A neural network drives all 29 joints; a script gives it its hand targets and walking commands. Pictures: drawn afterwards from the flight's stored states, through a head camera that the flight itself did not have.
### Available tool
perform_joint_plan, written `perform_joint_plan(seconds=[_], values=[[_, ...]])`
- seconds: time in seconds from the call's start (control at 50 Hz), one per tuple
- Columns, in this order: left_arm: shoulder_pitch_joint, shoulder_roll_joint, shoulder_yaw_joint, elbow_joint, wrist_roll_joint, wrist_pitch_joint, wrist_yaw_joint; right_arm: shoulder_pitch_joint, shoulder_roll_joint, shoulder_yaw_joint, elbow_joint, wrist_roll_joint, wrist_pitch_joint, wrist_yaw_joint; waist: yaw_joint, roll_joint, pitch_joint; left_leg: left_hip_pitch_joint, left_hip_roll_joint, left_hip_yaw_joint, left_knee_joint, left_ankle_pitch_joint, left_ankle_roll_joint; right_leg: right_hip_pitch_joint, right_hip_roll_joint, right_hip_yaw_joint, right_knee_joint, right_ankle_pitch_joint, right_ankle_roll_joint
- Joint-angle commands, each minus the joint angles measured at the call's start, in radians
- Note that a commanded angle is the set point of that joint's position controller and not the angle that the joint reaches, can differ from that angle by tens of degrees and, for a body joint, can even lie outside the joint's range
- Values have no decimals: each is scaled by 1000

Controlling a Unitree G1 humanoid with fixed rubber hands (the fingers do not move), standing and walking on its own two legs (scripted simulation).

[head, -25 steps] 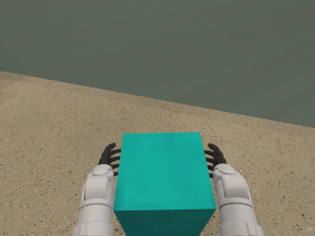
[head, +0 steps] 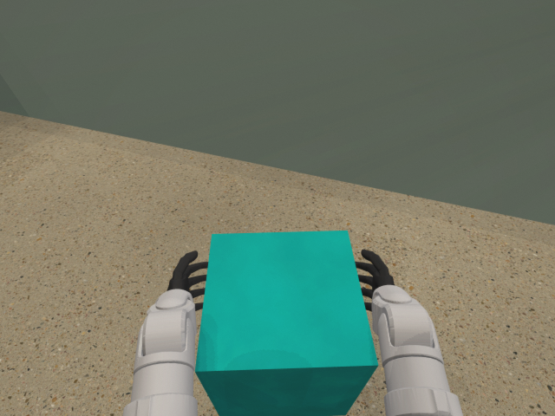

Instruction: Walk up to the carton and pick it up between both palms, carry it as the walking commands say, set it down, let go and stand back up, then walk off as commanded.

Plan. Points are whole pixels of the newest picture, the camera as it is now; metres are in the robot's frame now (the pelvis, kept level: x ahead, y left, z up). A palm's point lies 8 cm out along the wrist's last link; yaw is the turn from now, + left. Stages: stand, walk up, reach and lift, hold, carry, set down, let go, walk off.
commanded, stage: reach and lift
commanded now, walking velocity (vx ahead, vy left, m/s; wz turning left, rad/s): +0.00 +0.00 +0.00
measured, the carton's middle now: (281, 328) +0.29 +0.00 -0.03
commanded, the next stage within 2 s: hold in 0.60 s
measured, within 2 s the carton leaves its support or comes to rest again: neither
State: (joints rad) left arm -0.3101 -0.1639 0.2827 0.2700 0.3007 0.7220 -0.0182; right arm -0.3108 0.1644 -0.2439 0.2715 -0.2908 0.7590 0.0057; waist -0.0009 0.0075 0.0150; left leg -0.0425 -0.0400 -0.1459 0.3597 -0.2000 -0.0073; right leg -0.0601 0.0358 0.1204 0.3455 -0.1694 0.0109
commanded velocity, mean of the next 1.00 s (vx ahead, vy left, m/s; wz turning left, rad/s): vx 0.00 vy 0.00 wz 0.00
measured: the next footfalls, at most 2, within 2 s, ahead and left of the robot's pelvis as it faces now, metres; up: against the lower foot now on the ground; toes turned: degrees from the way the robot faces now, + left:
none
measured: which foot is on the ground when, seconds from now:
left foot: down 0.00-1.00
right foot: down 0.00-1.00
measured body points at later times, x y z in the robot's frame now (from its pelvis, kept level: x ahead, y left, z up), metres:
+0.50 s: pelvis +0.00 +0.00 +0.00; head -0.04 +0.00 +0.45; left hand +0.30 +0.15 +0.04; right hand +0.30 -0.15 +0.04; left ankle +0.01 +0.13 -0.75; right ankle +0.02 -0.13 -0.75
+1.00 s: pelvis -0.01 +0.00 +0.00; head -0.06 +0.00 +0.45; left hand +0.29 +0.15 +0.04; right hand +0.29 -0.15 +0.04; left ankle +0.01 +0.13 -0.75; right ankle +0.02 -0.13 -0.75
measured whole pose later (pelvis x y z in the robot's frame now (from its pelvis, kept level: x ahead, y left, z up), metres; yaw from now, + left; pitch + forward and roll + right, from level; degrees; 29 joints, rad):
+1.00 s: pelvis -0.01 +0.00 +0.00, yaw +0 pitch -8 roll +0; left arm -0.28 -0.16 0.24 0.25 0.29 0.75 -0.01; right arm -0.27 0.15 -0.22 0.25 -0.28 0.78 0.00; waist 0.00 0.00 0.02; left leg -0.03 -0.04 -0.14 0.38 -0.20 -0.01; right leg -0.05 0.04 0.11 0.37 -0.18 0.01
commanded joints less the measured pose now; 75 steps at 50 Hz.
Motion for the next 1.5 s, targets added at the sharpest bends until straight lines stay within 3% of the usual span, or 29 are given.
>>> perform_joint_plan(seconds=[0.0,0.18,0.48,0.98,1.48], values=[[-496,-885,-547,8,-258,-6,-243,-529,907,534,-46,262,-43,225,-3,-5,-240,-18,-52,74,-66,133,-8,113,56,-65,-31,158,11],[-473,-872,-540,-4,-255,-1,-241,-514,906,544,-62,269,-42,224,9,-7,-233,-9,-57,78,-65,149,-7,113,55,-62,-31,175,15],[-410,-887,-576,-57,-272,8,-234,-453,896,568,-111,277,-36,224,3,-2,-236,8,-59,71,-64,180,-9,117,58,-61,-29,201,9],[-447,-901,-567,-31,-271,7,-240,-489,900,552,-81,278,-32,238,0,-1,-191,-30,-49,70,-66,41,-1,80,51,-67,-29,54,-2],[-385,-892,-603,-94,-284,10,-234,-423,893,587,-132,286,-30,231,0,-3,-220,-2,-51,64,-59,152,-3,104,50,-50,-28,177,3]])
